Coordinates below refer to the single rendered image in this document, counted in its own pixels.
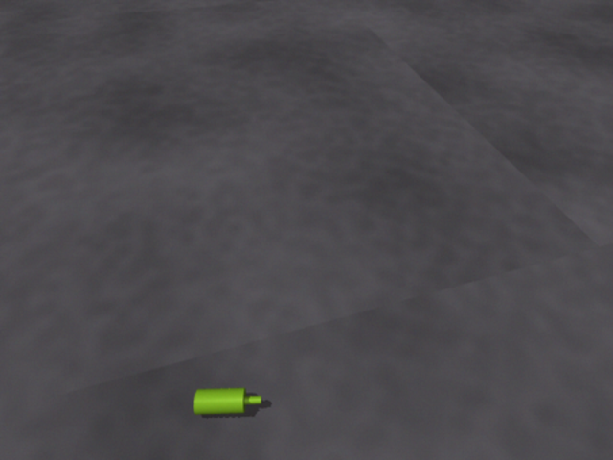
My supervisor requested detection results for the bottle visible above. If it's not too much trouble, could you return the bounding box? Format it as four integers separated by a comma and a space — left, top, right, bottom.
194, 388, 261, 415

